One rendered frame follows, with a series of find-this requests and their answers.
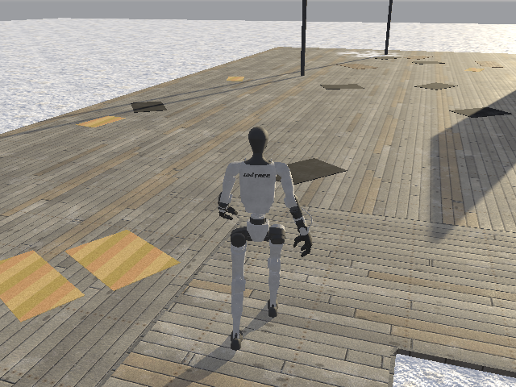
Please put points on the right robot forearm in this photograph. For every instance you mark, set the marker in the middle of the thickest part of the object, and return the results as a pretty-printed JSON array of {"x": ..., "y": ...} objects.
[{"x": 298, "y": 218}]

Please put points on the robot right shin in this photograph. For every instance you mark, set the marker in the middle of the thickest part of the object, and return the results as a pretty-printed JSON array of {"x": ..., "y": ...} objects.
[{"x": 274, "y": 282}]

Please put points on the right robot upper arm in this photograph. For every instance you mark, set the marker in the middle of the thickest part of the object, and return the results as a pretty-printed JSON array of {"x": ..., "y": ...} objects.
[{"x": 283, "y": 171}]

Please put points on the right robot foot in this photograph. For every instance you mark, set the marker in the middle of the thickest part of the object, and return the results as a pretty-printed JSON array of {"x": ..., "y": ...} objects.
[{"x": 272, "y": 311}]

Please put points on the robot left hand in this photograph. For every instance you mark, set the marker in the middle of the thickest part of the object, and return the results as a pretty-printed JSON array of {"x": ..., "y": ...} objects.
[{"x": 229, "y": 210}]

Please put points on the left robot forearm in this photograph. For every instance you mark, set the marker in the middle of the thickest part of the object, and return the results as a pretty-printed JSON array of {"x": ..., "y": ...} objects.
[{"x": 222, "y": 206}]

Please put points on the left robot upper arm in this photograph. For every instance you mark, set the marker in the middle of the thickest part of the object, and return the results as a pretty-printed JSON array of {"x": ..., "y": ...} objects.
[{"x": 229, "y": 181}]

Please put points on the robot right hand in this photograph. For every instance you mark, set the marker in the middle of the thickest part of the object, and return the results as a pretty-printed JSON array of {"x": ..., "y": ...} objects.
[{"x": 308, "y": 243}]

